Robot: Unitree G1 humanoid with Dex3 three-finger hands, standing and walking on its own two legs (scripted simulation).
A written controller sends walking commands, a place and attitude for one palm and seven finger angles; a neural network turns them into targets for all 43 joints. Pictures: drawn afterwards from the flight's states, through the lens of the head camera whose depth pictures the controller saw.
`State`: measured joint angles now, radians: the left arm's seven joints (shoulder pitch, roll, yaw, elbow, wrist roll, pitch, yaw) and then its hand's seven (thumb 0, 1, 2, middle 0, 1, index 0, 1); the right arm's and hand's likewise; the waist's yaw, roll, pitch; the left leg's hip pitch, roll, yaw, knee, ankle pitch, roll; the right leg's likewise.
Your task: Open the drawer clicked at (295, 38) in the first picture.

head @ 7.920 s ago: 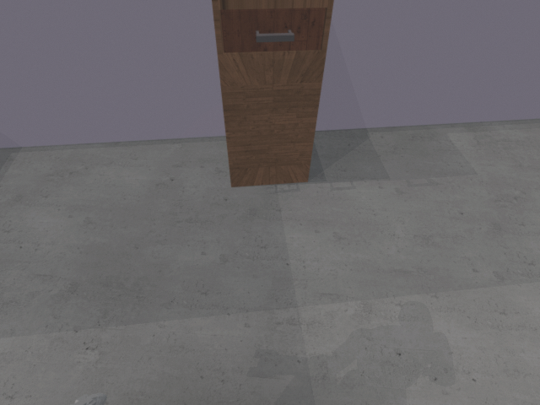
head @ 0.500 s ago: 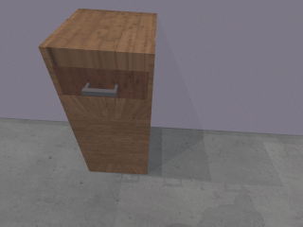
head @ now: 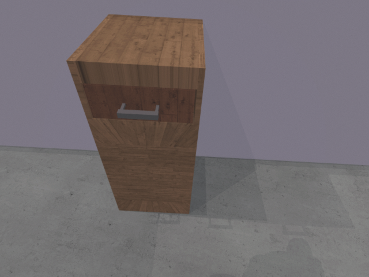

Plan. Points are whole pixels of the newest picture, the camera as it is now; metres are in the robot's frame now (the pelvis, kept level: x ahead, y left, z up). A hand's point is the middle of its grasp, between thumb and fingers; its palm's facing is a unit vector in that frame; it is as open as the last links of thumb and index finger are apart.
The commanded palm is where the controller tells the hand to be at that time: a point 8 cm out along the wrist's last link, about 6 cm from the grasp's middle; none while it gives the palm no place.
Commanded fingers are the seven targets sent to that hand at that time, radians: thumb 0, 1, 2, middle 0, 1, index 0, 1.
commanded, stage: shuffle to correct the standing spot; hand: left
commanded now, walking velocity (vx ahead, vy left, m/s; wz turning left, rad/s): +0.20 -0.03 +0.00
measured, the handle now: (139, 110) +0.61 +0.19 +0.01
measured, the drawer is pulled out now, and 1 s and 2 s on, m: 0.00 0.00 0.00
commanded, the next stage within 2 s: come to a stop and stand still in 0.36 s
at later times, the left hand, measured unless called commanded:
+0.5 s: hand out of the picture +0.00 +0.13 -0.20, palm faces +0.14 -0.98 -0.11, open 7.4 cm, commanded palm none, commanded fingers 0.00 0.90 0.90 -0.20 -0.30 -0.20 -0.30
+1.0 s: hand out of the picture +0.17 +0.17 -0.18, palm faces +0.10 -0.97 -0.21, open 7.4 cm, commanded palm none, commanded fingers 0.00 0.90 0.90 -0.20 -0.30 -0.20 -0.30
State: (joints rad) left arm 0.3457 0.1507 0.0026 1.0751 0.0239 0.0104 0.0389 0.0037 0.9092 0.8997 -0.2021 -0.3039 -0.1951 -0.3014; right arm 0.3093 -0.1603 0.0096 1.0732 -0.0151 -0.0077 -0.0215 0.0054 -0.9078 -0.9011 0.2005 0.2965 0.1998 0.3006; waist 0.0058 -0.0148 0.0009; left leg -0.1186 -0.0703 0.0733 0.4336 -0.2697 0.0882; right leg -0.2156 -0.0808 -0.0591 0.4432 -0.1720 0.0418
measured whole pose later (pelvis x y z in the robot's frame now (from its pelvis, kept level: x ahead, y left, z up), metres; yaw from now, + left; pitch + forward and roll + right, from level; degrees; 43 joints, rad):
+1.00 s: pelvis +0.10 -0.01 -0.01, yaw +3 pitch -2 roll -1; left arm 0.18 0.15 0.05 0.95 0.03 0.03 0.05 0.01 0.91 0.90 -0.20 -0.30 -0.20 -0.30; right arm 0.21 -0.16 -0.06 1.03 -0.01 0.04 -0.02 0.01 -0.91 -0.90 0.20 0.30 0.20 0.30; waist -0.01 0.00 0.09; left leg -0.30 0.01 0.06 0.74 -0.43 -0.02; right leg -0.33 -0.09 -0.12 0.56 -0.19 0.02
